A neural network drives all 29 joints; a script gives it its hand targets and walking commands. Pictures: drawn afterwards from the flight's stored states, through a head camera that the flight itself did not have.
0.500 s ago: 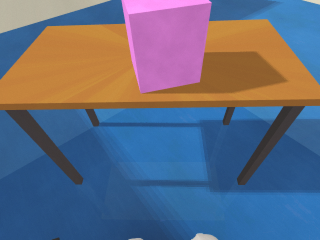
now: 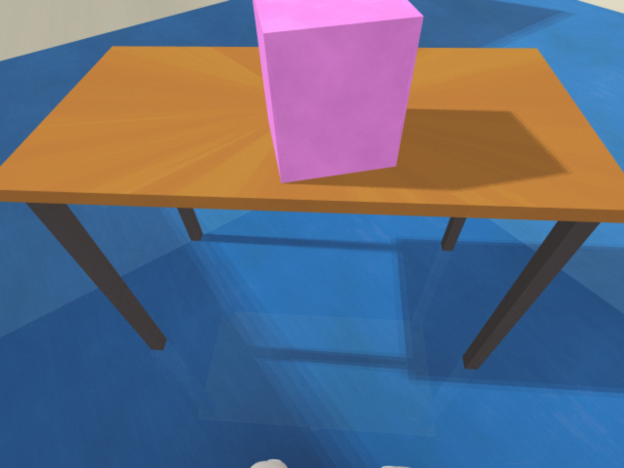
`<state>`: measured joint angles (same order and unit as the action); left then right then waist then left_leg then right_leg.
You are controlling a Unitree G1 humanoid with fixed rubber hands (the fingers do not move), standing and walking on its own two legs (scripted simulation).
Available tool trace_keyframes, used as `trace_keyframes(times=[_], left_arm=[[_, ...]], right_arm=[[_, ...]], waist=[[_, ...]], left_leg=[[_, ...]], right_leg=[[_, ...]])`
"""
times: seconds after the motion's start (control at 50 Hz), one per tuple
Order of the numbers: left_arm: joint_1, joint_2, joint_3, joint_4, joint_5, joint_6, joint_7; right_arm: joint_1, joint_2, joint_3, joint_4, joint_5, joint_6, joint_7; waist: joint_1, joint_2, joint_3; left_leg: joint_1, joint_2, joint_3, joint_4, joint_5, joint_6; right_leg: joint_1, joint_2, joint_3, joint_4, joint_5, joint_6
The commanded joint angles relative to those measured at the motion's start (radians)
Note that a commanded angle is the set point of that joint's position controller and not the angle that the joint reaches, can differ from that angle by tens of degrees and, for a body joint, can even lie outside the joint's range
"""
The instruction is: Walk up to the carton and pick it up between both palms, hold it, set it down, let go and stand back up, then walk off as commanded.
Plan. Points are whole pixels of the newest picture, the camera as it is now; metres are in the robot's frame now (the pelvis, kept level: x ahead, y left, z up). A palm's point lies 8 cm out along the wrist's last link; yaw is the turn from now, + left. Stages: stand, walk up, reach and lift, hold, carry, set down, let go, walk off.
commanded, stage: walk up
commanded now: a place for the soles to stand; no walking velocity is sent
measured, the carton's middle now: (327, 80) +0.69 +0.00 +0.15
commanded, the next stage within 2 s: none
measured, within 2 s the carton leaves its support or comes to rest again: neither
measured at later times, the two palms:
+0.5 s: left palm out of the picture +0.08 +0.29 -0.11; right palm out of the picture +0.08 -0.34 -0.11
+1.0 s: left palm out of the picture +0.11 +0.28 -0.08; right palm out of the picture +0.10 -0.33 -0.09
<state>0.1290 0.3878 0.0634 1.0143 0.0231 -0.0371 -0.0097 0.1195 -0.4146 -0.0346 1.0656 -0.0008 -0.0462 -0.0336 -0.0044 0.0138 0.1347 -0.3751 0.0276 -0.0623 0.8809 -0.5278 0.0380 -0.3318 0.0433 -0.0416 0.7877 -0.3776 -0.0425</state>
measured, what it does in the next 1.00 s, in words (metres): stands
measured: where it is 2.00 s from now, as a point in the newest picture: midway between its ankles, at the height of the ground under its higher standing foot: outside the picture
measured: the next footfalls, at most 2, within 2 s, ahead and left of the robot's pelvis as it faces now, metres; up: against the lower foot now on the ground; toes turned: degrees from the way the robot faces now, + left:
left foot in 1.22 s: +0.16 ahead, +0.17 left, +0.00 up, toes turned +2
right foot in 1.58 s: +0.23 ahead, -0.05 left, +0.00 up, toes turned +9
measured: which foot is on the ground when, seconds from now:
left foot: down 0.00-1.00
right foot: down 0.00-1.00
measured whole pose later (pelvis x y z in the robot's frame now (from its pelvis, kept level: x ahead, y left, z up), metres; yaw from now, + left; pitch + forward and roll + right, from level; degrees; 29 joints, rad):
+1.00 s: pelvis +0.02 -0.02 +0.03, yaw -1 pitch -4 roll +0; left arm 0.08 0.35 0.03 1.10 0.00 -0.03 -0.01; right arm 0.09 -0.38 -0.02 1.12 -0.01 -0.03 0.01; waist -0.01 0.02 0.10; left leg -0.21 0.01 -0.02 0.57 -0.29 -0.01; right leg -0.21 0.01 -0.01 0.57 -0.28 -0.01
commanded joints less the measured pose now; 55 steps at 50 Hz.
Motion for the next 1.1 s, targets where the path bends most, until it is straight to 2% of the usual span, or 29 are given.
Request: trace_keyframes(times=[0.0,0.02,0.04,0.06,0.08,0.16,0.18,0.2,0.22,0.24,0.26,0.3,0.34,0.38,0.4,0.44,0.46,0.5,0.52,0.56,0.62,0.68,0.8,0.94,0.96,0.98,1.0,1.04,1.08], left_arm=[[-0.112,0.203,0.032,-0.125,-0.009,0.010,0.004],[-0.134,0.157,0.022,-0.149,-0.015,0.020,0.001],[-0.098,0.219,0.044,-0.142,-0.013,0.027,0.009],[-0.096,0.255,0.050,-0.130,0.002,0.035,0.008],[-0.059,0.255,0.050,-0.121,-0.002,0.038,0.003],[0.086,0.231,0.068,-0.050,-0.019,0.011,-0.008],[0.153,0.218,0.067,-0.017,-0.017,0.002,0.001],[0.126,0.264,0.073,-0.020,0.001,-0.007,0.008],[0.076,0.327,0.076,-0.061,0.005,-0.025,0.019],[0.022,0.365,0.087,-0.071,-0.001,-0.023,0.019],[0.008,0.340,0.071,-0.060,-0.001,-0.022,0.019],[-0.038,0.307,0.057,-0.079,-0.011,-0.022,0.028],[-0.084,0.268,0.036,-0.097,-0.010,-0.015,0.019],[-0.082,0.187,0.015,-0.089,-0.024,-0.006,0.015],[-0.091,0.223,0.024,-0.086,-0.024,-0.008,0.022],[0.005,0.223,0.035,-0.042,-0.026,-0.009,0.022],[0.056,0.211,0.038,-0.013,-0.029,-0.015,0.022],[0.009,0.266,0.044,-0.016,-0.012,-0.027,0.020],[0.003,0.284,0.050,-0.018,-0.013,-0.034,0.017],[-0.017,0.292,0.039,-0.023,-0.024,-0.031,0.027],[-0.103,0.211,0.021,-0.041,-0.024,-0.013,0.018],[-0.081,0.209,0.020,-0.027,-0.013,-0.006,0.012],[-0.102,0.241,0.025,0.010,-0.015,-0.011,0.012],[-0.145,0.202,0.008,0.017,-0.028,-0.012,0.009],[0.022,0.291,0.046,-0.007,-0.026,-0.037,0.009],[0.145,0.360,0.073,0.029,-0.018,-0.048,0.015],[0.170,0.388,0.091,0.016,-0.011,-0.053,0.026],[0.162,0.354,0.095,-0.015,-0.008,-0.067,0.039],[0.099,0.310,0.083,-0.054,-0.007,-0.081,0.041]], right_arm=[[0.158,-0.235,-0.062,-0.012,-0.016,-0.048,-0.016],[0.195,-0.318,-0.091,-0.030,-0.035,-0.054,-0.026],[0.097,-0.385,-0.089,-0.058,-0.030,-0.049,-0.026],[0.075,-0.400,-0.101,-0.054,-0.039,-0.048,-0.030],[0.058,-0.359,-0.090,-0.080,-0.028,-0.054,-0.038],[-0.074,-0.305,-0.080,-0.127,-0.031,-0.031,-0.013],[-0.123,-0.257,-0.054,-0.125,-0.028,-0.020,-0.006],[-0.082,-0.196,-0.043,-0.147,-0.019,-0.005,-0.007],[-0.087,-0.158,-0.029,-0.150,-0.019,0.003,-0.006],[-0.094,-0.242,-0.051,-0.125,-0.018,-0.002,-0.010],[-0.070,-0.262,-0.059,-0.102,-0.009,-0.009,-0.001],[0.010,-0.218,-0.052,-0.073,0.011,-0.019,0.004],[0.111,-0.212,-0.060,-0.043,-0.015,-0.026,0.011],[0.069,-0.281,-0.070,-0.056,-0.024,-0.036,0.007],[0.038,-0.314,-0.072,-0.067,-0.015,-0.032,0.012],[-0.064,-0.272,-0.052,-0.087,-0.021,-0.033,0.007],[-0.095,-0.237,-0.042,-0.086,-0.010,-0.033,0.008],[-0.102,-0.207,-0.026,-0.080,-0.001,-0.014,0.010],[-0.082,-0.187,-0.031,-0.072,0.002,-0.003,0.008],[-0.051,-0.189,-0.029,-0.043,-0.003,-0.004,0.010],[-0.033,-0.233,-0.041,-0.036,-0.009,-0.022,0.016],[-0.058,-0.239,-0.037,-0.040,-0.008,-0.018,0.020],[-0.099,-0.166,-0.020,-0.023,-0.013,0.003,0.023],[-0.108,-0.168,-0.011,0.001,-0.005,-0.013,0.026],[-0.089,-0.223,-0.049,-0.070,-0.026,0.003,0.056],[-0.126,-0.210,-0.048,-0.094,-0.042,0.017,0.065],[-0.134,-0.214,-0.042,-0.110,-0.051,0.026,0.072],[-0.113,-0.204,-0.054,-0.119,-0.045,0.018,0.081],[-0.075,-0.208,-0.069,-0.119,-0.049,0.016,0.092]], waist=[[-0.091,-0.113,-0.158],[-0.110,0.125,-0.174],[-0.051,0.180,-0.134],[-0.047,0.135,-0.109],[-0.032,0.054,-0.082],[0.056,0.227,-0.146],[0.090,0.153,-0.157],[0.072,-0.070,-0.143],[0.062,-0.215,-0.085],[0.066,-0.120,-0.084],[0.042,-0.064,-0.074],[-0.004,-0.090,-0.086],[-0.059,-0.105,-0.167],[-0.049,0.083,-0.126],[-0.027,0.073,-0.084],[0.037,0.037,-0.087],[0.062,0.050,-0.137],[0.036,-0.051,-0.132],[0.022,-0.081,-0.132],[-0.002,-0.036,-0.127],[-0.022,-0.069,-0.136],[0.005,-0.008,-0.164],[0.005,-0.085,-0.108],[0.000,-0.055,-0.123],[0.051,0.051,-0.175],[0.097,-0.088,-0.117],[0.108,-0.100,-0.049],[0.092,-0.078,-0.056],[0.054,-0.074,-0.054]], left_leg=[[0.285,0.063,-0.051,-0.351,0.241,0.035],[0.292,0.228,-0.388,-0.524,0.142,0.101],[0.163,0.379,-0.636,-0.575,0.037,0.246],[0.122,0.418,-0.679,-0.580,0.048,0.311],[0.178,0.384,-0.558,-0.505,0.229,0.304],[0.054,0.232,-0.242,-0.345,0.276,0.162],[-0.029,0.180,-0.164,-0.241,0.294,0.103],[-0.201,0.071,-0.073,-0.034,0.256,0.035],[-0.315,-0.027,0.063,0.077,-0.009,-0.023],[-0.180,-0.009,-0.029,0.150,-0.082,-0.012],[-0.112,0.022,-0.046,0.146,-0.086,-0.005],[-0.057,0.031,-0.012,0.018,0.025,0.004],[0.195,0.017,0.012,-0.166,0.174,0.023],[0.214,0.201,-0.370,-0.460,0.138,0.104],[0.075,0.273,-0.490,-0.498,0.120,0.191],[0.057,0.269,-0.380,-0.378,0.424,0.214],[0.047,0.208,-0.275,-0.316,0.480,0.148],[-0.074,0.019,-0.035,-0.145,0.328,0.007],[-0.061,0.007,0.014,-0.100,0.131,-0.007],[0.050,0.010,0.015,-0.141,0.102,-0.003],[0.185,0.110,-0.141,-0.368,0.333,0.051],[0.081,0.179,-0.232,-0.448,0.217,0.107],[0.069,0.010,-0.005,-0.316,0.160,0.004],[0.162,0.070,-0.047,-0.464,0.367,0.005],[0.014,0.012,0.000,-0.319,0.038,0.039],[-0.213,-0.016,0.055,-0.152,-0.009,0.029],[-0.349,0.010,0.012,-0.001,0.039,0.012],[-0.396,0.058,-0.067,0.046,0.035,0.007],[-0.323,0.091,-0.066,0.057,0.076,-0.019]], right_leg=[[-0.168,-0.187,0.242,-0.149,0.324,-0.086],[-0.250,-0.059,0.123,0.097,0.198,-0.005],[-0.254,-0.003,0.107,0.201,-0.267,0.012],[-0.238,-0.045,0.155,0.272,-0.304,0.011],[-0.257,-0.065,0.161,0.292,-0.246,0.025],[0.030,-0.081,0.074,-0.071,-0.072,0.017],[0.167,-0.060,0.056,-0.216,-0.022,0.016],[0.262,-0.145,0.302,-0.380,-0.074,-0.023],[0.185,-0.361,0.688,-0.522,-0.156,-0.109],[0.029,-0.449,0.780,-0.523,-0.161,-0.234],[0.021,-0.432,0.689,-0.463,-0.080,-0.277],[0.059,-0.359,0.502,-0.343,0.172,-0.212],[-0.093,-0.280,0.348,-0.238,0.189,-0.125],[-0.195,-0.083,0.125,0.006,0.137,-0.004],[-0.126,-0.036,0.078,0.053,-0.050,0.001],[-0.006,-0.063,0.109,-0.050,-0.016,0.014],[0.069,-0.098,0.149,-0.148,0.122,0.011],[0.166,-0.228,0.379,-0.333,0.156,-0.064],[0.167,-0.322,0.476,-0.361,0.232,-0.112],[0.066,-0.352,0.467,-0.372,0.299,-0.174],[-0.021,-0.137,0.189,-0.241,0.218,-0.020],[0.101,-0.079,0.163,-0.183,0.065,-0.008],[0.089,-0.261,0.354,-0.477,-0.124,-0.086],[0.130,-0.159,0.203,-0.415,0.152,-0.013],[0.305,-0.208,0.298,-0.451,-0.167,-0.074],[0.427,-0.332,0.470,-0.531,-0.352,-0.120],[0.439,-0.448,0.598,-0.590,-0.342,-0.188],[0.449,-0.485,0.572,-0.529,-0.079,-0.246],[0.352,-0.444,0.461,-0.523,-0.030,-0.225]])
